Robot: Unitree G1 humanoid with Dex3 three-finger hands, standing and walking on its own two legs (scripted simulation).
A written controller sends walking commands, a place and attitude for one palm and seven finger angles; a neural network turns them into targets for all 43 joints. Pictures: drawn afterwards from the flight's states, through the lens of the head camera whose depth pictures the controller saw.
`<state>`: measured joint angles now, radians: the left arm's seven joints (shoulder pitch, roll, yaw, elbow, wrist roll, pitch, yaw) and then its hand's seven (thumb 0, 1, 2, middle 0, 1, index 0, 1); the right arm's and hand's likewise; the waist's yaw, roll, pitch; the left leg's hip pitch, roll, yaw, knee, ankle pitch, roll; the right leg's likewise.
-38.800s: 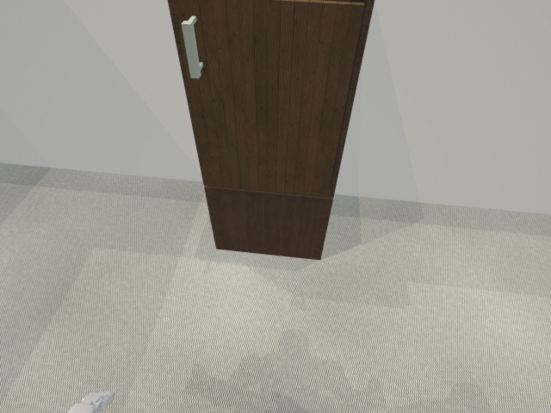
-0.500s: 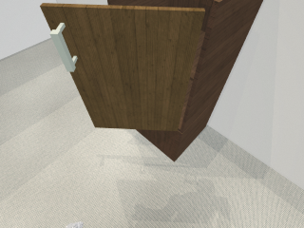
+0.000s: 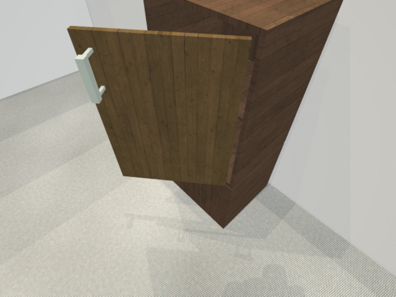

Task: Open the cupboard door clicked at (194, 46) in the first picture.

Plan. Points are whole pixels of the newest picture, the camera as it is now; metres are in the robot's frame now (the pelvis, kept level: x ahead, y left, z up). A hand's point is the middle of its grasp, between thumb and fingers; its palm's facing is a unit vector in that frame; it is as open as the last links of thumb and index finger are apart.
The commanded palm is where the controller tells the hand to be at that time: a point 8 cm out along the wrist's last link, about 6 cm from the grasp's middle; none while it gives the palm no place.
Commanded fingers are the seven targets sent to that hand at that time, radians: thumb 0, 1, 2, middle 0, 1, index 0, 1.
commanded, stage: come to a stop and stand still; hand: left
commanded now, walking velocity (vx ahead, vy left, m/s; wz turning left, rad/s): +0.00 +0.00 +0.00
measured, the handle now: (92, 76) +0.58 +0.31 +0.14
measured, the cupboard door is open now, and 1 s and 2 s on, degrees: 40 40 40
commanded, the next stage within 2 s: look again from close up in 0.04 s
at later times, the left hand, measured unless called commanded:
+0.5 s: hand out of the picture +0.00 +0.20 -0.18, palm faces -0.01 -0.98 -0.20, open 7.3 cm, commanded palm none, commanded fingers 0.00 0.90 0.90 -0.20 -0.30 -0.20 -0.30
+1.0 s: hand out of the picture -0.01 +0.22 -0.19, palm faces +0.02 -0.99 -0.17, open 7.4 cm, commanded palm none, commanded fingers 0.00 0.90 0.90 -0.20 -0.30 -0.20 -0.30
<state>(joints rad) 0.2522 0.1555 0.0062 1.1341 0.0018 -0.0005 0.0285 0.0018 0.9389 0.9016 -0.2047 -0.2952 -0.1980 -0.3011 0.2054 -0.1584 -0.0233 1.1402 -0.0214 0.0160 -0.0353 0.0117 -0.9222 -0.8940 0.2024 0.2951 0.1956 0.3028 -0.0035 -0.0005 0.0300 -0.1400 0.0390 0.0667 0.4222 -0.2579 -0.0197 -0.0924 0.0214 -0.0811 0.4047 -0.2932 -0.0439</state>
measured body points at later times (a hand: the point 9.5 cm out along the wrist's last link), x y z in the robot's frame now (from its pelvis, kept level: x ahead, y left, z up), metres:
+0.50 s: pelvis -0.02 +0.03 -0.01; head -0.02 +0.03 +0.44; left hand +0.00 +0.25 -0.16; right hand -0.02 -0.19 -0.17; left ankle -0.01 +0.13 -0.74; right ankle -0.04 -0.08 -0.74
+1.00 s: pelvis +0.00 +0.05 -0.01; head +0.01 +0.06 +0.44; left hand -0.01 +0.27 -0.17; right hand +0.01 -0.18 -0.16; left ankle -0.01 +0.13 -0.74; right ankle -0.04 -0.08 -0.74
